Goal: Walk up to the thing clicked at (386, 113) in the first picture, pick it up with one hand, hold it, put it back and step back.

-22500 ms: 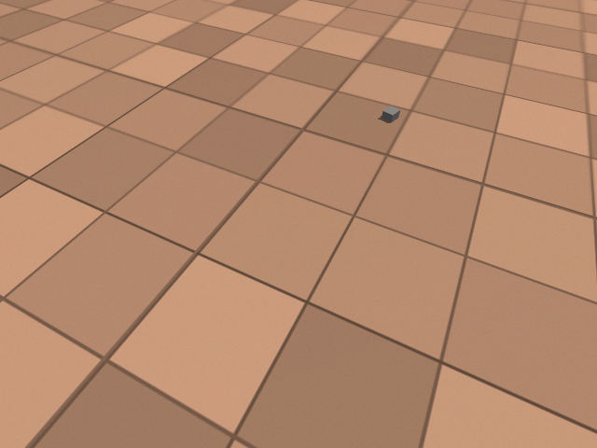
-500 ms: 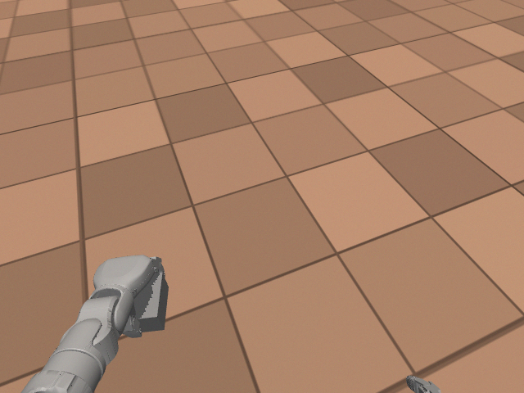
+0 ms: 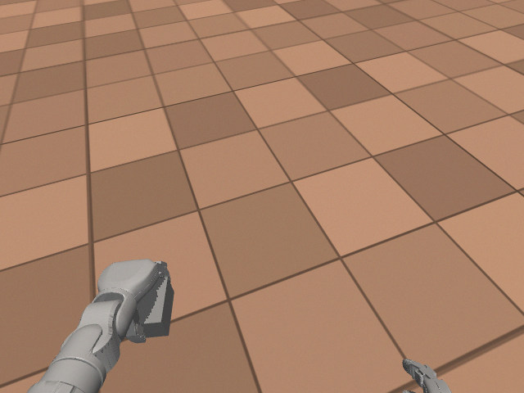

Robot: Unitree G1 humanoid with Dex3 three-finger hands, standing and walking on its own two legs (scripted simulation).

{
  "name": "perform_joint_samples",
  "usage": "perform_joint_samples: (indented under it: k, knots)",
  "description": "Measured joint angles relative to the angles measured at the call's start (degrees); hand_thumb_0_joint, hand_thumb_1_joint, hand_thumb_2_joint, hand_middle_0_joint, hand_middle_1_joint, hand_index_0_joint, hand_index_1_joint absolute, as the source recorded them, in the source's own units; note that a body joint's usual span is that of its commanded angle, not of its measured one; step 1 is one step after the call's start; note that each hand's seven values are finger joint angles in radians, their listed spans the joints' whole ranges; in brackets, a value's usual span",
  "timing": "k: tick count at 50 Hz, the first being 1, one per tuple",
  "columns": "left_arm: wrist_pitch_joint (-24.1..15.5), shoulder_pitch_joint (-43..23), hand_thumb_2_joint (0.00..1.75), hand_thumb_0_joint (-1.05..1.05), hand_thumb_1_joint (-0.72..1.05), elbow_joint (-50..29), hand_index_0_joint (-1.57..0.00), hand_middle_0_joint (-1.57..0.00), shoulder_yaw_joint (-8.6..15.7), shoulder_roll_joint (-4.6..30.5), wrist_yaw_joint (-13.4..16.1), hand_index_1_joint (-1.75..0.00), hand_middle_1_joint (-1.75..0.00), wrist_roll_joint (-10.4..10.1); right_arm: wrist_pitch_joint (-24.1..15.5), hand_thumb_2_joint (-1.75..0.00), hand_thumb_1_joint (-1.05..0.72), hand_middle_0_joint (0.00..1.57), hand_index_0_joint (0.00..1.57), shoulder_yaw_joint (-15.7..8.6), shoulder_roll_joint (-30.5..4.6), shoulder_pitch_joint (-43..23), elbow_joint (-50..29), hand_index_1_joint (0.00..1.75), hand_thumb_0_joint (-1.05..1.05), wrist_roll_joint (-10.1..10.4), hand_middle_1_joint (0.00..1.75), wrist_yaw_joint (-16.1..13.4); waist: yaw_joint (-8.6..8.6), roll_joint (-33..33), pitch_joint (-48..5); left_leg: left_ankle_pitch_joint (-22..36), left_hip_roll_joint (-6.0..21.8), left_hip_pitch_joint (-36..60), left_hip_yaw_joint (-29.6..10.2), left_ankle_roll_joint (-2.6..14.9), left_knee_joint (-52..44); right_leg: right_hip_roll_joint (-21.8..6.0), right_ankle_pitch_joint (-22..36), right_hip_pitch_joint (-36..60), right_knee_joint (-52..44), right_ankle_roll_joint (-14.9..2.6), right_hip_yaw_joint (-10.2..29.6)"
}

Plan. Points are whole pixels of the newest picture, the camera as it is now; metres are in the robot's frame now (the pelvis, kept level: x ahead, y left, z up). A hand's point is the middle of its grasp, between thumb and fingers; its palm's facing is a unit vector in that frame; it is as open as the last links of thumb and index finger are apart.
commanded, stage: hold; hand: left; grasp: from above
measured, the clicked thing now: (148, 307) +0.30 +0.21 -0.07
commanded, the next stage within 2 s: crouch in 0.80 s
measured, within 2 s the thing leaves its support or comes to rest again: neither
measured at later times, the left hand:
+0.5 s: hand (133, 305) +0.29 +0.22 -0.04, palm faces -0.45 -0.06 -0.89, open 11.0 cm
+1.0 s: hand (134, 295) +0.30 +0.22 -0.04, palm faces -0.45 -0.06 -0.89, open 11.0 cm
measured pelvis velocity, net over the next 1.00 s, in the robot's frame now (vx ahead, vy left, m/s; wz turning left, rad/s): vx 0.01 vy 0.01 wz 0.00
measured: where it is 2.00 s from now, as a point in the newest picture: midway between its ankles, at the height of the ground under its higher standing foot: outside the picture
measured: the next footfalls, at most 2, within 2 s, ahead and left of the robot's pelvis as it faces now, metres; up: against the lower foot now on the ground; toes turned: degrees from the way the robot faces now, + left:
none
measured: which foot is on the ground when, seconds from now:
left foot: down 0.00-1.00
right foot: down 0.00-1.00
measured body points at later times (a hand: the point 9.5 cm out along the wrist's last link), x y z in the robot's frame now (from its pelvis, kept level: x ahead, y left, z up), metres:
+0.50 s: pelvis +0.00 +0.00 +0.00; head +0.01 -0.02 +0.45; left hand +0.31 +0.22 +0.01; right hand +0.15 -0.25 -0.11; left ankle +0.00 +0.12 -0.73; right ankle +0.04 -0.14 -0.73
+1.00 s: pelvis +0.01 +0.01 +0.01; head +0.03 -0.01 +0.45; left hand +0.32 +0.22 +0.01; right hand +0.15 -0.25 -0.11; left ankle +0.00 +0.12 -0.73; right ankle +0.04 -0.14 -0.73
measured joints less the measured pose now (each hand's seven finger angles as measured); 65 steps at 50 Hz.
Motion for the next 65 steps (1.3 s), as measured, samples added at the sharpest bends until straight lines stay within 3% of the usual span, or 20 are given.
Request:
perform_joint_samples:
  k: [14,50,56,65]
  knots:
    - [0.2,1.3,0.6,-0.03,-0.18,-3.0,-0.68,-0.66,-0.5,0.7,-2.3,-0.53,-0.56,-0.5,0.2,-0.9,-0.9,0.2,0.2,0.7,0.5,-1.2,-0.6,0.3,0.01,0.4,0.3,-0.4,0.44,0.0,0.8,0.9,-0.2,1.9,0.2,0.13,-1.7,-0.2,0.8,1.8,-1.6,0.12,0.2]
    - [0.8,0.0,0.59,-0.03,-0.17,-1.7,-0.67,-0.65,-0.1,0.3,-1.2,-0.54,-0.56,-0.2,1.0,-0.9,-0.9,0.2,0.2,0.1,0.5,-0.3,-0.3,0.3,0.01,0.3,0.3,0.0,0.34,0.0,0.9,0.5,-0.3,3.2,0.1,0.35,-3.3,-0.2,0.7,3.4,-3.7,0.4,0.1]
    - [-0.5,0.7,0.59,-0.03,-0.17,0.9,-0.67,-0.66,0.2,-0.6,1.6,-0.54,-0.56,1.5,1.3,-0.9,-0.89,0.2,0.2,0.1,0.7,-0.6,-0.7,0.3,0.01,0.1,0.3,0.2,-0.14,-0.7,1.1,0.2,-0.4,1.8,-0.1,0.29,-2.5,-0.3,0.2,2.0,-2.6,0.33,-0.1]
    - [-2.4,-5.7,0.59,-0.03,-0.17,14.4,-0.67,-0.66,0.3,-1.5,11.2,-0.54,-0.55,5.9,0.6,-0.9,-0.89,0.2,0.2,-0.6,0.5,-0.9,0.8,0.3,0.0,-1.6,0.3,1.6,-1.49,-2.7,-0.4,-3.5,-0.2,-12.1,-1.4,0.11,9.0,-0.3,-3.1,-11.0,7.6,0.11,-1.0]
